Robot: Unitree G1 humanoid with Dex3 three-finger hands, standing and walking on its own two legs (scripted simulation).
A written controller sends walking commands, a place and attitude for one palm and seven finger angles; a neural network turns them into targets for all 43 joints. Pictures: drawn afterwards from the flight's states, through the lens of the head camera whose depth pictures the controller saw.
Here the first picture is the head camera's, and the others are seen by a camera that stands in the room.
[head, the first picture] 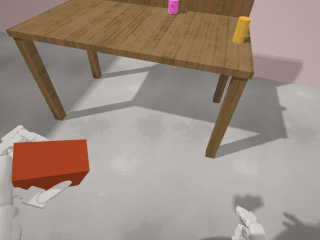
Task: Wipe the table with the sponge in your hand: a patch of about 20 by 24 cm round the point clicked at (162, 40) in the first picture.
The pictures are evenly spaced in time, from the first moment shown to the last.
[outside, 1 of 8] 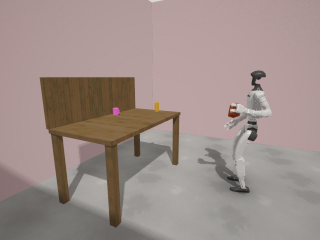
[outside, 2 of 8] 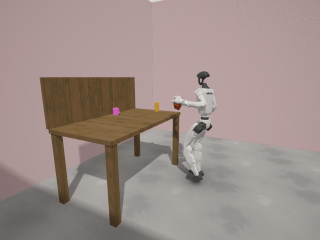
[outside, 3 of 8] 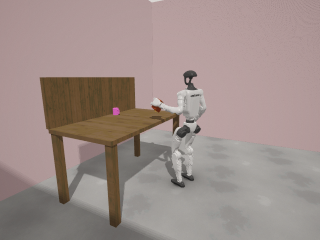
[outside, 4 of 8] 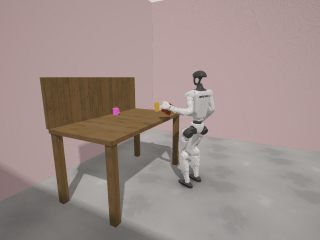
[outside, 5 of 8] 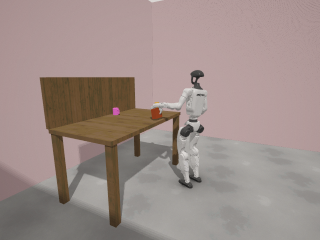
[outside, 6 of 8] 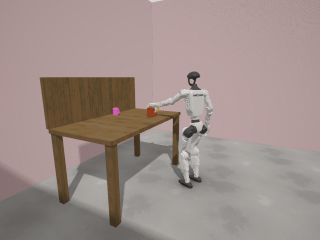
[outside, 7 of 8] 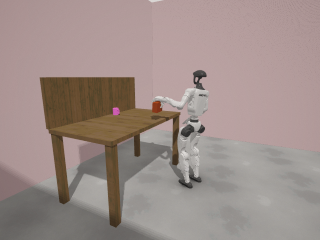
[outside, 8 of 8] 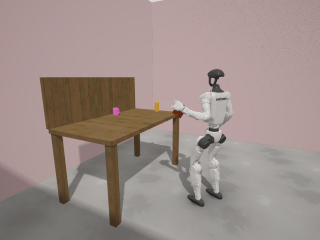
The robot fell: no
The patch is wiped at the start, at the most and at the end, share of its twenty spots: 0.00 0.95 0.95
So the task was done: no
